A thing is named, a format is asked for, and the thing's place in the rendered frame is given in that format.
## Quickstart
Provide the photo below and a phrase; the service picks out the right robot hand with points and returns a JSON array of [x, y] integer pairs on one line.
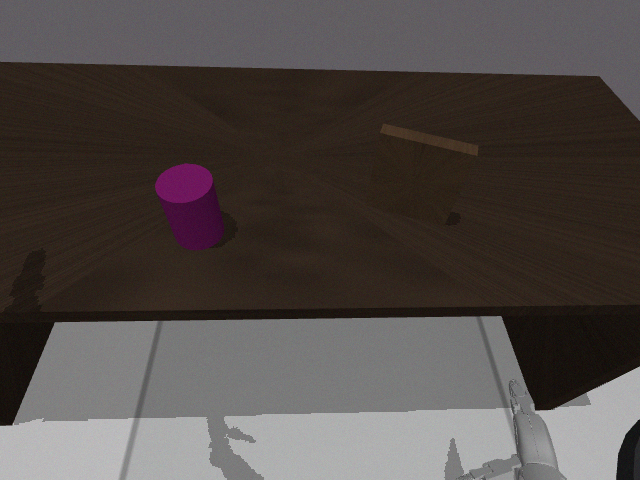
[[533, 441]]

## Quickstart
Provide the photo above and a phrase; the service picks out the desk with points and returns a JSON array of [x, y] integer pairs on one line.
[[545, 231]]

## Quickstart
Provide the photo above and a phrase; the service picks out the right robot arm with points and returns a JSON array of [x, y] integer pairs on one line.
[[539, 472]]

